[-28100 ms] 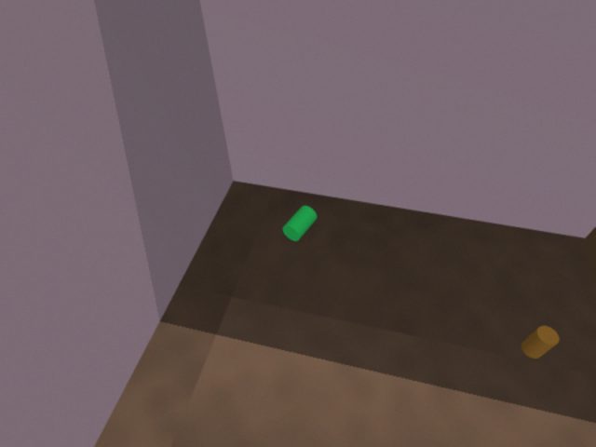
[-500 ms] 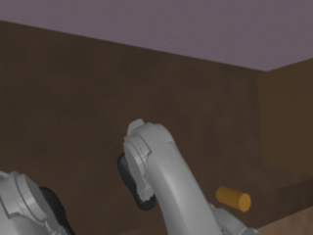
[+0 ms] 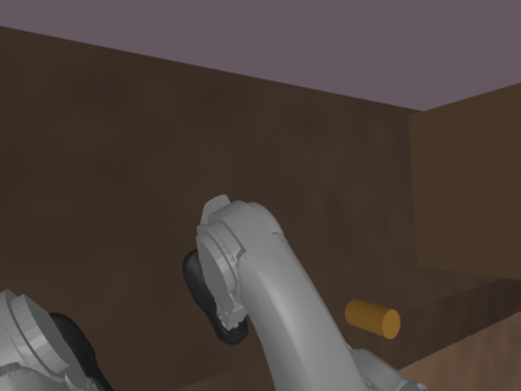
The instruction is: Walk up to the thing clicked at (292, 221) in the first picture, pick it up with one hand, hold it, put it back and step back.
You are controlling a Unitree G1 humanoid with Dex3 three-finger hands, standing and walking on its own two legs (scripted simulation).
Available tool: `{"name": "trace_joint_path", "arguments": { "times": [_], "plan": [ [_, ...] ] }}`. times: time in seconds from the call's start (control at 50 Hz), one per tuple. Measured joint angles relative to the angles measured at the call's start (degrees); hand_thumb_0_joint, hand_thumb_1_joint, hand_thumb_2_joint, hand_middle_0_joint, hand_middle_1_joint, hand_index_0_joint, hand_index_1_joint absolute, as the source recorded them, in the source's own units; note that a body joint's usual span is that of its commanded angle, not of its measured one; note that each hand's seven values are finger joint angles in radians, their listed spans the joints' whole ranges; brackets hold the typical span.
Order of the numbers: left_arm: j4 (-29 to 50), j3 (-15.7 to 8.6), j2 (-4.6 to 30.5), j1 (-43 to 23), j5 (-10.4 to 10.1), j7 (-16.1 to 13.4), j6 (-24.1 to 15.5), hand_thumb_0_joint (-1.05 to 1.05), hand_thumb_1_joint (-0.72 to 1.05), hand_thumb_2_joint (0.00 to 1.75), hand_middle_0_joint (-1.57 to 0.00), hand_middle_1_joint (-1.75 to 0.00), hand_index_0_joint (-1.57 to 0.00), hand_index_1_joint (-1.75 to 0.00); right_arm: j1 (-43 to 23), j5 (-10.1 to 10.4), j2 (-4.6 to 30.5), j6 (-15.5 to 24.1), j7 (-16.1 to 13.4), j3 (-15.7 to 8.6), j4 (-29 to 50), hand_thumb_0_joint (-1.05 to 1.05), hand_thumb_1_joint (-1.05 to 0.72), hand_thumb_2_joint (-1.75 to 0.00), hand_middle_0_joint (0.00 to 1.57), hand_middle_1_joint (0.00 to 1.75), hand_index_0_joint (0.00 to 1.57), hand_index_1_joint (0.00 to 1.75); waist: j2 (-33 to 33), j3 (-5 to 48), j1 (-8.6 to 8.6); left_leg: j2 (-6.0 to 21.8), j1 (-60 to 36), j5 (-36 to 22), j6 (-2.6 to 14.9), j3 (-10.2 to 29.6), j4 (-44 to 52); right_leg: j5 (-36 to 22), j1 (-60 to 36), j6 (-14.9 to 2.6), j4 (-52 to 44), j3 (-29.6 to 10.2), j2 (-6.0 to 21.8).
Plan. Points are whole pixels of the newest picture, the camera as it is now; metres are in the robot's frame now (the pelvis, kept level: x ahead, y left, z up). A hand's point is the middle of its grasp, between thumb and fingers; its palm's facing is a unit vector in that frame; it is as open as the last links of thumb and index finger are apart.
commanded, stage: rest palm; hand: left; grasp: from above
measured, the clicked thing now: out of the picture +0.45 +0.38 -0.28
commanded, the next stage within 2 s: close in 0.38 s
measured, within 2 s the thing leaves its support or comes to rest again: neither
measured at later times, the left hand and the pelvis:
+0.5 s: hand out of the picture +0.43 +0.37 -0.25, palm faces -0.17 -0.42 -0.89, open 14.0 cm; pelvis +0.00 +0.00 +0.00, yaw -1 degrees
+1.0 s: hand out of the picture +0.44 +0.36 -0.25, palm faces -0.15 -0.42 -0.90, open 12.8 cm; pelvis +0.00 +0.00 +0.01, yaw -1 degrees
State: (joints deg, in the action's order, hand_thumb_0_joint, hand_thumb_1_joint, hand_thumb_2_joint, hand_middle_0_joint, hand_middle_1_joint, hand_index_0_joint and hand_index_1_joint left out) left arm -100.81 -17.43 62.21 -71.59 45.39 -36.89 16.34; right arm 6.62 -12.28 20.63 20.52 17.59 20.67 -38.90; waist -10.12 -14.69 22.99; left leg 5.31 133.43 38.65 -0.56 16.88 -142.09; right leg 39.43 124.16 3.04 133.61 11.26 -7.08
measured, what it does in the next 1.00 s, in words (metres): stands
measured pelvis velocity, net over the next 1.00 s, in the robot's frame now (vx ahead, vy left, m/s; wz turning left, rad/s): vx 0.00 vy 0.00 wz -0.02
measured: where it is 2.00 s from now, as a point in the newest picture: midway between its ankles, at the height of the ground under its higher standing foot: (161, 346)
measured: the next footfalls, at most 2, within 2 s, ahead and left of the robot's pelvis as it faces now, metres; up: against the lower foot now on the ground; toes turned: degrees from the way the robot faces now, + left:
none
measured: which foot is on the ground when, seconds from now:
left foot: down 0.00-1.00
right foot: down 0.00-1.00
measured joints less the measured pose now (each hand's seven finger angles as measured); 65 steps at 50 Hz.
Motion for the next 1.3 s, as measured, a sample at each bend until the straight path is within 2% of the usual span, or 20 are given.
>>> {"name": "trace_joint_path", "arguments": {
  "times": [0.22, 0.52, 0.66, 0.78, 0.84, 0.88, 1.04, 1.3],
  "plan": [
    [-0.5, 1.5, 0.1, 0.2, -0.3, 0.2, 0.5, 0.01, -0.57, 1.01, -0.13, -0.97, -0.1, -1.0, -0.3, 0.2, 0.3, 0.0, 0.1, 0.2, 0.5, 0.0, -0.94, -0.91, 0.2, 0.3, 0.2, 0.3, 0.4, 0.2, 0.21, 0.0, -0.4, 0.3, -0.06, 0.3, 0.2, 0.2, -0.5, -0.02, -0.4, 0.2, -0.1],
    [-0.4, 0.7, 0.4, 0.3, -1.4, -0.5, -0.1, 0.0, -0.53, 1.01, -0.16, -0.98, -0.13, -1.0, -0.5, -0.1, 0.1, 0.3, -0.1, 1.1, 0.5, 0.0, -0.94, -0.91, 0.2, 0.3, 0.2, 0.3, -0.1, -0.4, 0.47, 0.1, -0.6, -0.1, 0.11, 0.6, 0.5, -0.5, -0.9, 0.16, -1.1, 0.5, -0.2],
    [-0.7, 1.9, 0.7, -0.7, -1.1, -0.8, 0.5, 0.0, -0.47, 0.96, -0.19, -0.93, -0.16, -0.95, -0.3, -0.2, 0.4, 0.1, 0.0, 0.9, 0.5, 0.0, -0.93, -0.91, 0.2, 0.3, 0.2, 0.3, 0.2, -0.1, 0.79, 0.0, -0.6, 0.1, 0.1, 0.6, 0.6, -0.2, -1.0, 0.15, -1.3, 0.6, -0.1],
    [-1.2, 2.9, 0.5, -1.4, -1.8, -1.1, 1.0, 0.0, -0.41, 0.91, -0.23, -0.88, -0.21, -0.9, -0.1, -0.1, 0.6, 0.1, 0.1, 0.9, 0.7, 0.0, -0.93, -0.9, 0.2, 0.3, 0.2, 0.3, 0.2, -0.1, 1.11, 0.0, -0.8, 0.3, -0.08, 0.7, 0.9, 0.0, -1.2, 0.01, -1.6, 0.7, -0.1],
    [-1.2, 2.5, 0.5, -1.3, -2.1, -1.4, 1.1, 0.0, -0.38, 0.88, -0.25, -0.86, -0.23, -0.88, -0.1, -0.1, 0.9, 0.2, 0.2, 1.0, 1.0, 0.0, -0.93, -0.9, 0.2, 0.3, 0.2, 0.3, 0.1, -0.1, 1.35, 0.1, -0.9, 0.4, -0.17, 0.9, 1.0, -0.1, -1.2, -0.06, -1.8, 0.8, -0.2],
    [-0.5, 1.3, 0.7, -1.2, -2.4, -1.5, 1.0, 0.0, -0.35, 0.86, -0.27, -0.85, -0.25, -0.87, -0.1, -0.1, 1.0, 0.1, 0.3, 1.1, 1.3, 0.0, -0.93, -0.9, 0.2, 0.3, 0.2, 0.3, 0.0, -0.4, 1.47, 0.1, -1.0, 0.3, -0.19, 1.0, 1.1, -0.1, -1.3, -0.07, -1.9, 0.9, -0.2],
    [0.1, 0.3, 0.8, -1.1, -2.8, -1.8, 1.8, 0.0, -0.28, 0.8, -0.33, -0.79, -0.31, -0.8, 0.1, 0.3, 1.1, -0.2, 0.6, 1.0, 1.5, 0.0, -0.93, -0.9, 0.2, 0.3, 0.2, 0.3, 0.1, -0.4, 1.48, 0.3, -0.8, 0.3, -0.05, 0.8, 1.3, -0.4, -1.0, 0.06, -2.2, 0.7, -0.4],
    [-0.2, 1.8, 0.8, -0.7, -2.7, -1.4, 1.7, 0.0, -0.14, 0.68, -0.43, -0.69, -0.43, -0.7, 0.1, 0.5, 0.7, -0.2, 0.3, 0.8, 1.4, 0.0, -0.93, -0.9, 0.2, 0.3, 0.2, 0.3, 0.1, -0.1, 1.12, 0.3, -0.9, 0.4, 0.2, 0.8, 1.1, -0.2, -1.3, 0.26, -2.2, 0.7, -0.4]
  ]
}}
